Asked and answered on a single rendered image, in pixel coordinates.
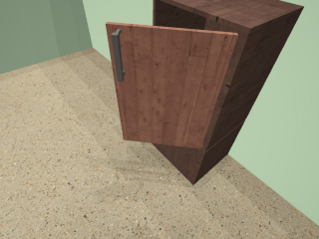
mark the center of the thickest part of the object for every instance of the cupboard door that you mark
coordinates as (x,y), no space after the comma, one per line
(172,80)

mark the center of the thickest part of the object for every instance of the handle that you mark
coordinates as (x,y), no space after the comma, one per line
(118,55)

